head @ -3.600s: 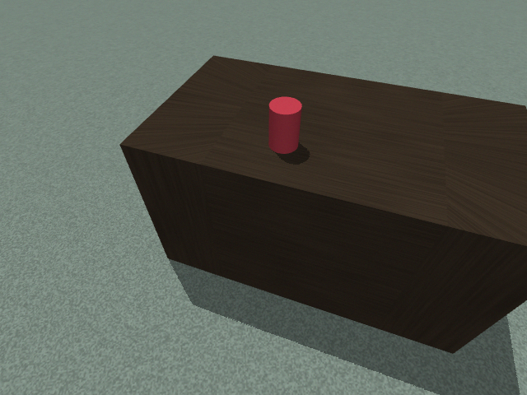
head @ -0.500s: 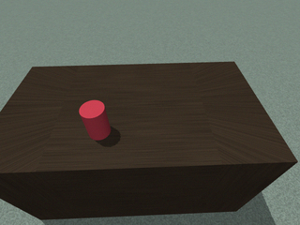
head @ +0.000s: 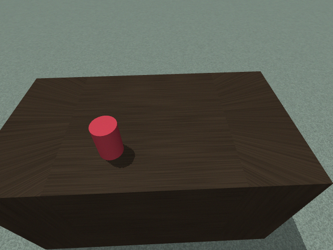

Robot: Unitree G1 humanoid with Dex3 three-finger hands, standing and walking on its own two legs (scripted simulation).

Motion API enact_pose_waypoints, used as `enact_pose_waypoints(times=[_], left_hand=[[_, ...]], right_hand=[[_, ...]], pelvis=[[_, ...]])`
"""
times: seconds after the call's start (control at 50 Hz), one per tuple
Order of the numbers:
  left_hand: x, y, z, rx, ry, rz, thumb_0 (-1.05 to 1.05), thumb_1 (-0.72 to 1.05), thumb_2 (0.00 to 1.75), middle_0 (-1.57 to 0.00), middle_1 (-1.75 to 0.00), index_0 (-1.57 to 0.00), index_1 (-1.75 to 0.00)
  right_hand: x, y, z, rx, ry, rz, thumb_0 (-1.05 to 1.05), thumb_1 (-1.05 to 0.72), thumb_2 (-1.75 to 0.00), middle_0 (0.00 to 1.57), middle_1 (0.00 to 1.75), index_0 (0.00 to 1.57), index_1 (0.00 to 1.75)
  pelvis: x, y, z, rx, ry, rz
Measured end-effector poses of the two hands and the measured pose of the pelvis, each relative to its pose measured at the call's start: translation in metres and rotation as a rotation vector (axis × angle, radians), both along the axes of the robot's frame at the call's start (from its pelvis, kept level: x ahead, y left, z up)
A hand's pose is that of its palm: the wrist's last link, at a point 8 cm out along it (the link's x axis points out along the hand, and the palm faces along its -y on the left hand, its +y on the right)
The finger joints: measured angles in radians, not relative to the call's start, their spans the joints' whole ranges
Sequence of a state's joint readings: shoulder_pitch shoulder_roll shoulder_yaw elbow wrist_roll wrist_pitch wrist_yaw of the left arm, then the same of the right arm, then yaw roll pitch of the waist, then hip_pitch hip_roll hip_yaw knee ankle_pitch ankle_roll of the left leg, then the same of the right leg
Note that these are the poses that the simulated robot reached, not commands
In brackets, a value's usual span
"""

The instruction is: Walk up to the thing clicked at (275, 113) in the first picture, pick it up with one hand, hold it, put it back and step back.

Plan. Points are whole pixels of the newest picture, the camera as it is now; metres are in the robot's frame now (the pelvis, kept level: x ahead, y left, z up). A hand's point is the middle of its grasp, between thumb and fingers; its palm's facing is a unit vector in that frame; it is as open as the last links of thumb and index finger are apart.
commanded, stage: stand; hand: left
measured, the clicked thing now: (107, 138) +0.50 +0.21 -0.06
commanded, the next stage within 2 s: rise first in 1.98 s
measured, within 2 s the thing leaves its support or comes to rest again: neither
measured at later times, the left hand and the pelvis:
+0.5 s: hand out of the picture +0.09 +0.25 -0.15, palm faces -0.02 -0.94 -0.34, open 7.4 cm; pelvis +0.01 +0.00 +0.00, yaw +1 degrees
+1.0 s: hand out of the picture +0.08 +0.26 -0.15, palm faces -0.01 -0.94 -0.35, open 7.4 cm; pelvis +0.01 +0.00 +0.00, yaw +1 degrees
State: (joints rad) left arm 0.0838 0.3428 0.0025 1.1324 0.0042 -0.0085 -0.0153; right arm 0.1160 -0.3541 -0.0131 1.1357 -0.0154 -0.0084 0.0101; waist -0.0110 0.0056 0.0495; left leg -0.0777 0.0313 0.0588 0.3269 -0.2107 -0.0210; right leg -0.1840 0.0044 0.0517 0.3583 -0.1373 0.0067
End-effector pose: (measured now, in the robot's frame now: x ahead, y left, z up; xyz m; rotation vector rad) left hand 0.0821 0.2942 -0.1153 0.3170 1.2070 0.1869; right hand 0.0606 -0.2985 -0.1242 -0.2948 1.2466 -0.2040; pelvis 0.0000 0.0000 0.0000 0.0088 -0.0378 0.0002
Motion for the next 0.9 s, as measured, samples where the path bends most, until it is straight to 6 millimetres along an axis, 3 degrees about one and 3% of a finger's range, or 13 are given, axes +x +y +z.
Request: enact_pose_waypoints(times=[0.9], left_hand=[[-0.002, 0.005, -0.001, 0.008, 0.012, 0.019, 0.00, 0.90, 0.90, -0.20, -0.30, -0.20, -0.30]], right_hand=[[0.020, 0.004, 0.003, -0.004, -0.004, 0.020, 0.00, -0.91, -0.89, 0.20, 0.30, 0.21, 0.30]], pelvis=[[0.011, 0.002, 0.001, -0.005, -0.001, 0.017]])
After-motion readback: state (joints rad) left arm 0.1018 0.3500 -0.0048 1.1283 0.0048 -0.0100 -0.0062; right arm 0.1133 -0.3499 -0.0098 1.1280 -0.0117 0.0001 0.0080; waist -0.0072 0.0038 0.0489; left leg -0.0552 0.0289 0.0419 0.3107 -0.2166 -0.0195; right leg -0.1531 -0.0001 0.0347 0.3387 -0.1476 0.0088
